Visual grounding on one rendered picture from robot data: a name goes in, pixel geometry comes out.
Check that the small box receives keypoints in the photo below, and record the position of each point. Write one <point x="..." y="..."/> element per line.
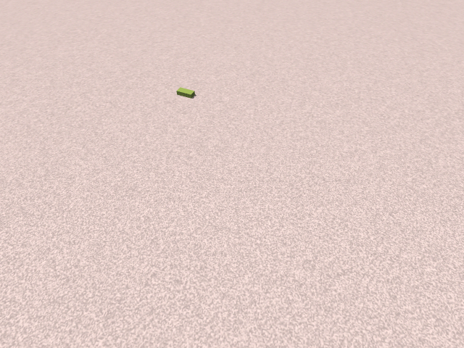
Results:
<point x="185" y="92"/>

